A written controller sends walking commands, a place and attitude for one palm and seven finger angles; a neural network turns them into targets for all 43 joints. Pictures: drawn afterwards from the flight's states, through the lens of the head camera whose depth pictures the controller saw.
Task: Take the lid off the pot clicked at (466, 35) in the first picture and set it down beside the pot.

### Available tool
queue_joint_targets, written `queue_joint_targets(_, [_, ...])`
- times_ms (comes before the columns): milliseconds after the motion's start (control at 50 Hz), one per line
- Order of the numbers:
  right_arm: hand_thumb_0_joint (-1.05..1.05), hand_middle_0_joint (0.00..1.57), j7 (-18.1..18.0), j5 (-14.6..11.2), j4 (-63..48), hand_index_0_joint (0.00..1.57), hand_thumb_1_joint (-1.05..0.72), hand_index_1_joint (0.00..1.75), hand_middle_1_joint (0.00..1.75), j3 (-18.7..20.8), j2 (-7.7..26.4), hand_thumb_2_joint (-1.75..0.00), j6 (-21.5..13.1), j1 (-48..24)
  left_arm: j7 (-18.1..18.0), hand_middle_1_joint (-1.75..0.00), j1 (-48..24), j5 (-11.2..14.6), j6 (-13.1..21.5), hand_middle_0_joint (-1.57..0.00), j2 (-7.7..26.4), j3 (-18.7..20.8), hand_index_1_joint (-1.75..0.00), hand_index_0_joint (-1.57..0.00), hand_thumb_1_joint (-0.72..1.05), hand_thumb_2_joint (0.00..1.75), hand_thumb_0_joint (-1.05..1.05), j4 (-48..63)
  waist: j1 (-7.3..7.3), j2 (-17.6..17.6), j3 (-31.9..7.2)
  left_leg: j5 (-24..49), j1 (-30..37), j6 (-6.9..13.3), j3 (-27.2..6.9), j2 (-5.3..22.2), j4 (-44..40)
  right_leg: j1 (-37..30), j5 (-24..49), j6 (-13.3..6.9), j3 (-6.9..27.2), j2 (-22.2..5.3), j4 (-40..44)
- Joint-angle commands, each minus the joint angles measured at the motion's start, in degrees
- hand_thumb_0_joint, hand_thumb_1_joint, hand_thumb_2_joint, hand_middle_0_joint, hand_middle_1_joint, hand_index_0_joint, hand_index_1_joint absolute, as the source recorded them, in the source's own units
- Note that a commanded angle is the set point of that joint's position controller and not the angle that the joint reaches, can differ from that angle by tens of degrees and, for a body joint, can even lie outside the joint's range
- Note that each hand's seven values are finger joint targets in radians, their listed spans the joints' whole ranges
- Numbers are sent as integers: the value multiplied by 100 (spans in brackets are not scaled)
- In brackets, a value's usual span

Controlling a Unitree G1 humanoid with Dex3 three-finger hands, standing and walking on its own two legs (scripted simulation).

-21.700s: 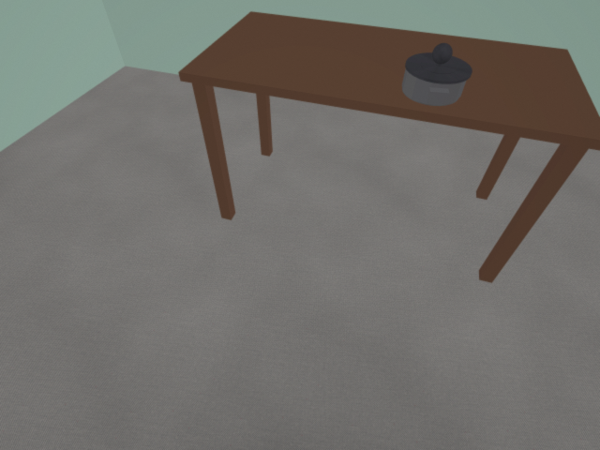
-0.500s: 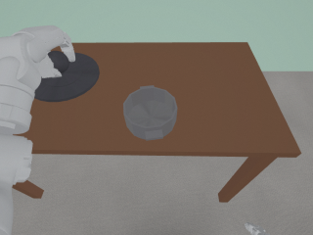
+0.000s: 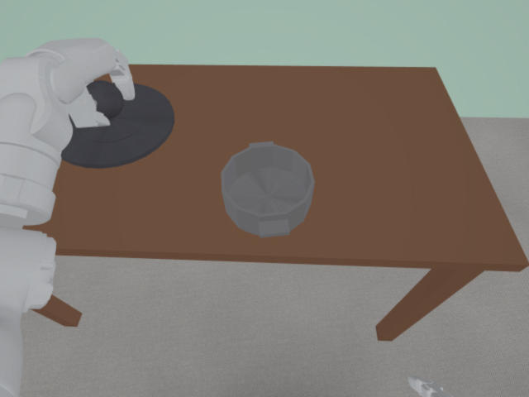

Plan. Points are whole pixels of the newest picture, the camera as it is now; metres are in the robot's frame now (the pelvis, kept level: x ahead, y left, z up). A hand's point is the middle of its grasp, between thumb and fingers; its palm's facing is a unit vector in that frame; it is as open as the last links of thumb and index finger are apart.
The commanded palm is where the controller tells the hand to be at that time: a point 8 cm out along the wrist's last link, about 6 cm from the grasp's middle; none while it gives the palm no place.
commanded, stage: lower the lid onto the table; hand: left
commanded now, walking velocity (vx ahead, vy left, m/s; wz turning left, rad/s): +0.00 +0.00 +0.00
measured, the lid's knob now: (103, 100) +0.50 +0.24 +0.18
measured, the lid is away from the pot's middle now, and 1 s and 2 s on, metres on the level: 0.24 0.23 0.24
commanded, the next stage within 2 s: none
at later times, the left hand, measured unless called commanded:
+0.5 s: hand (102, 124) +0.47 +0.24 +0.16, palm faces -0.33 -0.02 -0.95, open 8.3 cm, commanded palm +0.46 +0.24 +0.23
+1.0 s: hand (115, 143) +0.46 +0.23 +0.13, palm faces -0.37 -0.02 -0.93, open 8.3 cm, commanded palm +0.46 +0.24 +0.20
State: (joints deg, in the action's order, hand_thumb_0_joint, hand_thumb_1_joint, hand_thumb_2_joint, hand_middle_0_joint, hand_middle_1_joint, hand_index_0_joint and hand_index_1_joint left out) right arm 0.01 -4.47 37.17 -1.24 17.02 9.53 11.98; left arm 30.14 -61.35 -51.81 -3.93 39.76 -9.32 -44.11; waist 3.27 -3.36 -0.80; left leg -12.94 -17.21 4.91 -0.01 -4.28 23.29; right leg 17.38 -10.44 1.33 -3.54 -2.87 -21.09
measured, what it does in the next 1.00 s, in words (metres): stands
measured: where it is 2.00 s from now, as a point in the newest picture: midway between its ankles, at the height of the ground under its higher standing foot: outside the picture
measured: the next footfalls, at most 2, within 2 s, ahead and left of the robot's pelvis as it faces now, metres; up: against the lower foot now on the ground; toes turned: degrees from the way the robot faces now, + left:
none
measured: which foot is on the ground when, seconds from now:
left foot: down 0.00-1.00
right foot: down 0.00-1.00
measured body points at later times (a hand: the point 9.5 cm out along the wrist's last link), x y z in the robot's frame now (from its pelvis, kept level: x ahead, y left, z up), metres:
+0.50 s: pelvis +0.01 -0.01 +0.00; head +0.06 -0.02 +0.45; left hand +0.48 +0.24 +0.21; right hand +0.09 -0.28 -0.13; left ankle -0.02 +0.06 -0.74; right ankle -0.01 -0.15 -0.74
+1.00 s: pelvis +0.00 -0.01 +0.00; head +0.06 -0.02 +0.44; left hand +0.48 +0.23 +0.18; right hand +0.09 -0.28 -0.13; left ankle -0.02 +0.06 -0.74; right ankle -0.01 -0.15 -0.74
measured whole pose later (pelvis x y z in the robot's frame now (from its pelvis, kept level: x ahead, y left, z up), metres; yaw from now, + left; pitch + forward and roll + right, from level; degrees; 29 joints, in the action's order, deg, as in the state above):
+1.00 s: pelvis +0.00 -0.01 +0.00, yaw -1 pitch +8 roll -1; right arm -2.3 -4.1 37.5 -1.2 16.6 10.4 12.4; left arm 23.8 -53.4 -52.7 3.8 39.0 -6.2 -49.4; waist 3.8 -3.1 -1.0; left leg -14.1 -18.7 4.1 0.6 -2.8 24.9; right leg 18.8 -10.7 1.0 -2.8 -1.3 -21.7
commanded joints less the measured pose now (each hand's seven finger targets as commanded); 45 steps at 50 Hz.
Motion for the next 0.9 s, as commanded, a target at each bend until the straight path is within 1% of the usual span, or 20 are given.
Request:
queue_joint_targets(0, [0,20,-67,14,-606,20,-90,30,30,319,849,-90,-149,70,-416,-97,-3562,-81,24,-84,1597,663,-96,-81,55,109,0,1238,128,-159,-2780,2943,1779,-211,-500,295,126,-440,1458,-418,35,358,-103])
queue_joint_targets(20, [0,20,-90,7,-592,20,-90,30,30,311,880,-90,-152,91,-458,-97,-3572,-111,48,-84,1909,913,-96,-81,55,109,0,1150,105,-90,-2783,2904,1731,-178,-480,300,117,-536,1510,-426,40,361,-114])
queue_joint_targets(100, [0,20,-106,52,-618,20,-90,30,30,312,846,-90,-215,144,-551,-97,-3585,-124,171,-84,2043,1039,-96,-81,55,109,0,1372,75,-177,-3013,3242,1836,-193,-502,313,147,-682,1738,-418,83,358,-121])
queue_joint_targets(160, [0,20,-146,5,-591,20,-90,30,30,273,860,-90,-179,135,-570,-97,-3101,-126,191,-84,1997,1027,-96,-81,55,109,0,633,45,26,-2550,2814,1400,-136,-385,309,67,-694,1675,-419,53,334,-117])
queue_joint_targets(180, [0,20,-128,4,-627,20,-90,30,30,301,908,-90,-174,121,-596,-97,-3037,-86,220,-84,1860,886,-96,-81,55,109,0,798,60,-166,-2572,3039,1464,-161,-394,306,119,-654,1775,-440,70,297,-104])
queue_joint_targets(220, [0,20,-127,28,-688,20,-90,30,30,300,859,-90,-170,50,-643,-97,-3266,-207,284,-84,2160,1118,-96,-81,55,109,0,1238,13,-265,-2915,3149,1645,-155,-419,338,123,-789,1796,-426,101,317,-150])
queue_joint_targets(240, [0,20,-128,34,-715,20,-90,30,30,314,821,-90,-189,40,-628,-97,-3204,-193,293,-84,1931,957,-96,-81,55,109,0,1299,48,-388,-2966,3296,1762,-138,-423,332,162,-717,1823,-423,115,321,-138])
queue_joint_targets(260, [0,20,-131,29,-708,20,-90,30,30,330,839,-90,-188,96,-638,-97,-3053,-168,307,-84,2165,1195,-96,-81,55,109,0,1309,20,-272,-2985,3360,1754,-129,-434,355,180,-788,1870,-416,112,328,-132])
queue_joint_targets(380, [0,20,-123,9,-698,20,-90,30,30,365,892,-90,-155,107,-602,-97,-2706,48,356,-84,1881,1007,-96,-81,55,109,0,1426,95,-298,-2745,3329,1715,-94,-419,331,238,-632,1870,-413,91,314,-78])
queue_joint_targets(400, [0,20,-118,32,-689,20,-90,30,30,359,866,-90,-151,96,-622,-97,-2875,4,405,-84,2142,1216,-96,-81,55,109,0,1754,54,-306,-2971,3312,1804,-82,-418,342,207,-769,1905,-393,121,338,-96])
queue_joint_targets(440, [0,20,-135,23,-658,20,-90,30,30,349,827,-90,-135,106,-618,-97,-2713,14,409,-84,1850,1026,-96,-81,55,109,0,1527,98,-249,-2824,3340,1778,-65,-411,334,230,-655,1893,-392,87,344,-91])
queue_joint_targets(480, [0,20,-129,14,-650,20,-90,30,30,365,909,-90,-115,114,-655,-97,-2540,89,440,-84,2011,1155,-96,-81,55,109,0,1528,74,-366,-2761,3335,1728,-84,-403,340,252,-637,1896,-417,99,314,-84])
queue_joint_targets(540, [0,20,-132,11,-610,20,-90,30,30,347,825,-90,-95,82,-689,-97,-2766,27,443,-84,1713,914,-96,-81,55,109,0,1575,123,-362,-2753,3260,1799,-105,-429,352,236,-503,1753,-400,54,352,-110])
queue_joint_targets(580, [0,20,-136,18,-622,20,-90,30,30,362,892,-90,-110,119,-757,-97,-2542,63,481,-84,1969,1141,-96,-81,55,109,0,1555,96,-375,-2803,3332,1792,-107,-424,342,300,-555,1834,-423,85,331,-112])
queue_joint_targets(620, [0,20,-149,26,-587,20,-90,30,30,328,827,-90,-85,79,-764,-97,-2571,41,481,-84,1796,1030,-96,-81,55,109,0,1305,107,-207,-2702,3025,1595,-81,-376,326,234,-624,1795,-402,72,340,-117])
queue_joint_targets(700, [0,20,-190,19,-544,20,-90,30,30,303,840,-90,-43,75,-842,-97,-2526,-16,525,-84,1924,1097,-96,-81,55,109,0,952,82,-26,-2598,2641,1310,-64,-296,317,200,-723,1766,-402,92,322,-141])
queue_joint_targets(780, [0,20,-222,21,-582,20,-90,30,30,327,843,-90,-63,95,-901,-97,-2567,-1,629,-84,1769,968,-96,-81,55,109,0,1048,123,-259,-2703,2764,1457,-55,-302,325,261,-593,1749,-419,101,302,-133])
queue_joint_targets(800, [0,20,-235,37,-528,20,-90,30,30,315,834,-90,-44,141,-930,-97,-2612,-39,658,-84,2061,1223,-96,-81,55,109,0,965,78,-116,-2738,2634,1377,-57,-303,341,212,-717,1734,-408,91,325,-163])
queue_joint_targets(840, [0,20,-261,14,-542,20,-90,30,30,290,792,-90,-31,69,-911,-97,-2543,-11,682,-84,1699,919,-96,-81,55,109,0,701,118,-166,-2530,2395,1225,-37,-240,307,179,-645,1669,-406,87,302,-134])
queue_joint_targets(880, [0,20,-287,10,-513,20,-90,30,30,314,854,-90,-24,123,-955,-97,-2671,-4,748,-84,1843,994,-96,-81,55,109,0,815,114,-145,-2590,2378,1226,-28,-221,329,200,-657,1696,-417,110,282,-134])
